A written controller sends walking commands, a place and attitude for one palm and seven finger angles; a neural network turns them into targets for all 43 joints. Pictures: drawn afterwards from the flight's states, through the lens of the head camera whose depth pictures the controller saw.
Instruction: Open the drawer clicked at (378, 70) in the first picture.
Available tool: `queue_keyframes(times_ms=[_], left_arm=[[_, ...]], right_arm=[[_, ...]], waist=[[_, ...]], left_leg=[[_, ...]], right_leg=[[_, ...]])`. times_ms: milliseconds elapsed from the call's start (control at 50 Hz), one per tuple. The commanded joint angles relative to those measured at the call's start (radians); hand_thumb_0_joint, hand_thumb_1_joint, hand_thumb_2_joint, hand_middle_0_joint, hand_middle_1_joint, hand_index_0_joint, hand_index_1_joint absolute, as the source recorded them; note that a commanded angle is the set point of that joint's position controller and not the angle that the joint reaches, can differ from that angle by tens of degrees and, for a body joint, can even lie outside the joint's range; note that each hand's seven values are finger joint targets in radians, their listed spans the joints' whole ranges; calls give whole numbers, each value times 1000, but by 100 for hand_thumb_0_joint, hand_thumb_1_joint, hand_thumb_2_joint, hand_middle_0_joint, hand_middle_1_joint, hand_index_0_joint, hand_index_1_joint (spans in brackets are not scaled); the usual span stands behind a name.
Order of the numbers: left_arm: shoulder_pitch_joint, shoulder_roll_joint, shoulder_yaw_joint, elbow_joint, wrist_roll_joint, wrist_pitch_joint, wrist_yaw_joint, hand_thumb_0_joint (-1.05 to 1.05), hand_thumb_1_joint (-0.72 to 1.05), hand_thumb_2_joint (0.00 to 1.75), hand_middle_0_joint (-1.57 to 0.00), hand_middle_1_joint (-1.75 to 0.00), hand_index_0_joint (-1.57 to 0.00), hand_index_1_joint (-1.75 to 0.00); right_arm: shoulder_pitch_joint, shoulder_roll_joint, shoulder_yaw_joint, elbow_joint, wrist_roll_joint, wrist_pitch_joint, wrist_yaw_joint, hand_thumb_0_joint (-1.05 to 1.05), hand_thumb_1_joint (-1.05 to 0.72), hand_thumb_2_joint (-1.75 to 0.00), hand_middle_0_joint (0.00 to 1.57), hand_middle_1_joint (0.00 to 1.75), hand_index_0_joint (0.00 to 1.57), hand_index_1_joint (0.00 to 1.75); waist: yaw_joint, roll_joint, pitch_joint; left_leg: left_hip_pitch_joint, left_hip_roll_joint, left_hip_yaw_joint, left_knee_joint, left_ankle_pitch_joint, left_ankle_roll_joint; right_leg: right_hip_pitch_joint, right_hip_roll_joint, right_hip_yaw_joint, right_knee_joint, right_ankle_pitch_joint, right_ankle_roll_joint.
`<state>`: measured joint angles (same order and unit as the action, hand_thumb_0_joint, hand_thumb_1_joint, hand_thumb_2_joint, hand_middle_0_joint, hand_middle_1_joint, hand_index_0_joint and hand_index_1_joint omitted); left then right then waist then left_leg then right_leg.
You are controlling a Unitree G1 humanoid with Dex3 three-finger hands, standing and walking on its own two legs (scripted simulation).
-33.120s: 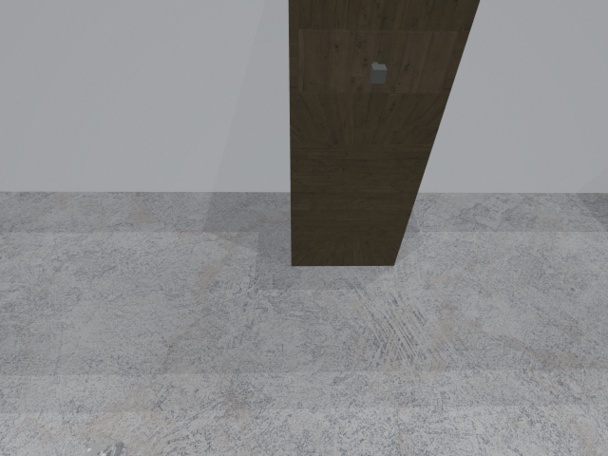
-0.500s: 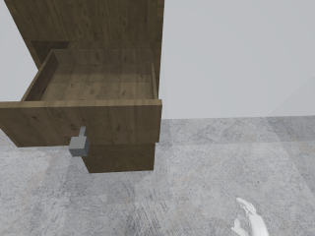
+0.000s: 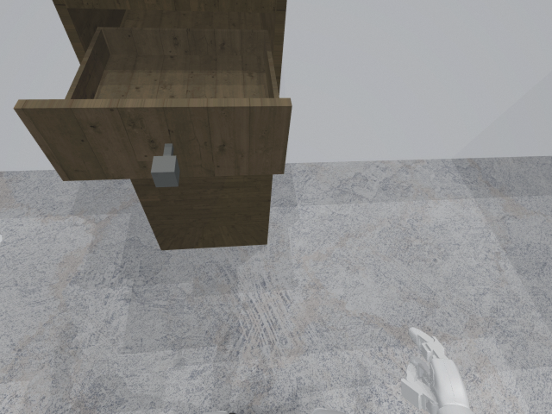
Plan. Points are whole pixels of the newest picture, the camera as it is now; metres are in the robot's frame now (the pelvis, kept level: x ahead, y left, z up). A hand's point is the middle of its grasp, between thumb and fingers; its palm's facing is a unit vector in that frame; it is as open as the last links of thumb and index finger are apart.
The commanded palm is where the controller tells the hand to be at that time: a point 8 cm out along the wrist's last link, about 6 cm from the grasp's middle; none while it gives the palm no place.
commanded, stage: stop stepping back and stand still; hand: left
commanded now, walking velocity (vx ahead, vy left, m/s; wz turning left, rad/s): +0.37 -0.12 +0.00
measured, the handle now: (167, 162) +0.45 +0.20 +0.08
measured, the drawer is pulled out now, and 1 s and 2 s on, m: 0.30 0.30 0.30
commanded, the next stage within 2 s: let the arm hang, fingers relaxed in 0.68 s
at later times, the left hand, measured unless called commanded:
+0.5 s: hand out of the picture +0.09 +0.24 +0.24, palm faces +0.51 -0.79 -0.34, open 7.5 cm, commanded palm +0.01 +0.29 +0.27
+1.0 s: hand out of the picture +0.04 +0.16 -0.12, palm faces +0.06 -0.95 -0.29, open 7.4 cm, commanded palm none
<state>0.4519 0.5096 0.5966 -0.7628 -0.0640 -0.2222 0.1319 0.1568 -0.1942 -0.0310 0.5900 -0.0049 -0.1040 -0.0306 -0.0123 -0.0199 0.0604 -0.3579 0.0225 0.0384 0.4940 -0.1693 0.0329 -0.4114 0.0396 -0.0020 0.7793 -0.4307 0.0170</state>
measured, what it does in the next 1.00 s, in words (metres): steps on the spot: right foot, then left foot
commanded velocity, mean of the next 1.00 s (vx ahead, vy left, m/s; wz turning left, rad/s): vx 0.17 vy -0.02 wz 0.00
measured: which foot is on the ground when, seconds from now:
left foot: down 0.00-0.16, up 0.18-0.44, down 0.46-0.80, up 0.82-1.00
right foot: up 0.00-0.12, down 0.14-0.48, up 0.50-0.78, down 0.80-1.00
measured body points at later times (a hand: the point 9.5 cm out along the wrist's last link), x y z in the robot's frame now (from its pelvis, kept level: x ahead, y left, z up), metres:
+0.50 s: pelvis -0.11 +0.00 -0.01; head -0.12 +0.01 +0.44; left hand +0.06 +0.28 +0.25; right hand +0.02 -0.27 -0.09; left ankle -0.12 +0.12 -0.74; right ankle -0.09 -0.10 -0.73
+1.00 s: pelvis -0.09 -0.03 -0.01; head -0.09 -0.07 +0.44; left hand +0.03 +0.21 -0.10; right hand +0.04 -0.27 -0.15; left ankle -0.07 +0.10 -0.70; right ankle -0.08 -0.11 -0.74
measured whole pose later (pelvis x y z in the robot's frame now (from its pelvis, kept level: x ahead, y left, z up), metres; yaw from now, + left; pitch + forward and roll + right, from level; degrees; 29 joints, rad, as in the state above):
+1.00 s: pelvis -0.09 -0.03 -0.01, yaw +2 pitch -2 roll +2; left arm 0.29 0.15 0.04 0.58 0.04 0.08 0.01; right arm 0.18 -0.24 -0.02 0.78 -0.02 0.05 0.01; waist -0.03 0.05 0.02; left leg -0.42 0.03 0.07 0.89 -0.52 -0.02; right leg -0.29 -0.06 -0.13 0.66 -0.35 -0.05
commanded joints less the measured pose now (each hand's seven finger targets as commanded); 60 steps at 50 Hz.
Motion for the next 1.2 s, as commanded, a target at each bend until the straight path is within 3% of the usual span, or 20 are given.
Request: queue_keyframes(times_ms=[0, 100, 160, 200, 280, 400, 420, 460, 520, 620, 740, 760, 780, 840, 860, 900, 960, 1020, 1080, 1180], left_arm=[[96, 140, 101, -338, -5, -70, 20, 0, 90, 90, -20, -30, -20, -30], [22, 198, 162, -172, -4, -27, 46, 0, 90, 90, -20, -30, -20, -30], [-135, 244, 146, -73, -5, -14, 55, 0, 90, 90, -20, -30, -20, -30], [-134, 169, 87, 16, 10, -7, 42, 0, 90, 90, -20, -30, -20, -30], [-182, 112, -11, 151, 19, -11, 22, 0, 90, 90, -20, -30, -20, -30], [-183, 99, -61, -104, 33, -36, 54, 0, 90, 90, -20, -30, -20, -30], [-170, 122, -37, -180, 29, -46, 59, 0, 90, 90, -20, -30, -20, -30], [-167, 178, 18, -365, 36, -87, 68, 0, 90, 90, -20, -30, -20, -30], [-101, 223, 84, -350, 55, -100, 59, 0, 90, 90, -20, -30, -20, -30], [-60, 190, 113, -96, 39, -61, 51, 0, 90, 90, -20, -30, -20, -30], [-87, 165, 74, 107, 16, -10, 31, 0, 90, 90, -20, -30, -20, -30], [68, -154, -474, 799, 54, 135, -110, 0, 90, 90, -20, -30, -20, -30], [49, -167, -461, 834, 95, 234, -126, 0, 90, 90, -20, -30, -20, -30], [-54, -159, -458, 910, 107, 231, -131, 0, 90, 90, -20, -30, -20, -30], [-94, -156, -463, 964, 107, 229, -119, 0, 90, 90, -20, -30, -20, -30], [-136, -139, -486, 1070, 105, 228, -113, 0, 90, 90, -20, -30, -20, -30], [-181, -103, -498, 1268, 103, 225, -111, 0, 90, 90, -20, -30, -20, -30], [-194, -128, -514, 1429, 82, 219, -114, 0, 90, 90, -20, -30, -20, -30], [-101, -259, -524, 1520, 72, 223, -112, 0, 90, 90, -20, -30, -20, -30], [-128, -220, -550, 1693, 74, 219, -117, 0, 90, 90, -20, -30, -20, -30]], right_arm=[[-5, -129, -46, -143, 16, -74, 20, 0, -90, -90, 20, 30, 20, 30], [-51, -113, -11, -150, 19, -37, -7, 0, -90, -90, 20, 30, 20, 30], [-66, -131, -17, -116, 7, 0, -21, 0, -90, -90, 20, 30, 20, 30], [-44, -139, -20, -97, 10, -7, -24, 0, -90, -90, 20, 30, 20, 30], [-55, -127, 6, -100, 12, -3, -39, 0, -90, -90, 20, 30, 20, 30], [-18, -128, -6, -120, -1, -44, -51, 0, -90, -90, 20, 30, 20, 30], [1, -138, -14, -130, -3, -53, -52, 0, -90, -90, 20, 30, 20, 30], [0, -161, -27, -171, -4, -66, -41, 0, -90, -90, 20, 30, 20, 30], [-5, -121, -25, -123, -3, -97, -19, 0, -90, -90, 20, 30, 20, 30], [22, -124, -30, -77, 9, -74, -15, 0, -90, -90, 20, 30, 20, 30], [1, -140, -22, -101, 29, -25, -16, 0, -90, -90, 20, 30, 20, 30], [-8, -188, -50, 88, 49, -86, 48, 0, -90, -90, 20, 30, 20, 30], [12, -111, -21, 49, 39, 6, 49, 0, -90, -90, 20, 30, 20, 30], [45, -108, -9, 71, 0, 81, 39, 0, -90, -90, 20, 30, 20, 30], [28, -120, -13, 63, -7, 93, 45, 0, -90, -90, 20, 30, 20, 30], [-13, -95, -4, 52, -17, 119, 44, 0, -90, -90, 20, 30, 20, 30], [35, -89, -11, 114, -21, 138, 42, 0, -90, -90, 20, 30, 20, 30], [100, -75, 1, 198, -20, 129, 33, 0, -90, -90, 20, 30, 20, 30], [126, -150, -9, 228, -36, 104, 15, 0, -90, -90, 20, 30, 20, 30], [111, -88, 12, 312, -19, 113, 2, 0, -90, -90, 20, 30, 20, 30]], waist=[[7, 208, -326], [-12, 173, -174], [0, -147, -61], [-15, -148, -22], [-9, -79, 20], [-5, -69, -98], [-16, 19, -139], [-2, 391, -159], [-5, 282, -111], [-7, 240, -79], [-6, 82, -101], [15, -128, -196], [24, -230, -253], [23, -326, -118], [17, -347, -86], [10, -325, -18], [-12, -238, -29], [-34, -7, -62], [2, 398, -116], [14, 252, -39]], left_leg=[[218, 212, -136, -96, 458, 66], [-139, 101, -79, -201, -420, -21], [-63, -15, -38, 432, -257, -66], [-223, 2, -63, 621, -204, -48], [-148, 33, 3, 413, -169, -31], [109, -8, 80, -39, -228, 8], [188, 4, 29, -122, -253, 20], [356, 293, -413, -233, -317, 118], [202, 328, -377, -283, -196, 160], [158, 263, -122, -201, 111, 106], [-57, 186, -10, -15, -107, 36], [-169, 90, 109, 318, 31, -39], [-249, 75, -14, 347, -429, -59], [-193, 22, 27, 501, -456, -43], [-226, 22, 25, 508, -432, -37], [-176, 0, 49, 483, -410, -43], [-39, -10, 56, 337, -278, -56], [134, 2, 36, 118, -102, -53], [147, 214, -263, -121, 27, 65], [37, 119, -135, -145, -40, 7]], right_leg=[[83, 4, -34, 8, 15, 10], [369, -22, -62, -369, -20, -46], [-38, -377, 447, -711, -415, -227], [14, -352, 375, -675, -359, -188], [-13, -275, 156, -630, -269, -150], [124, -241, 141, -518, -221, -149], [115, -188, 106, -387, -168, -120], [-153, -32, -79, 21, -90, -37], [-195, -79, -1, 279, -11, -30], [-81, -63, -96, 36, 86, -8], [338, -42, -101, -318, 178, -21], [377, -313, 104, -279, 499, -103], [385, -436, 286, -280, 699, -192], [173, -338, 124, -360, 426, -197], [214, -335, 98, -339, 551, -209], [183, -311, 56, -348, 768, -201], [162, -267, 37, -400, 591, -172], [132, -247, 36, -423, 238, -129], [151, -117, -59, -291, 84, -36], [308, -147, -12, -417, 242, -63]])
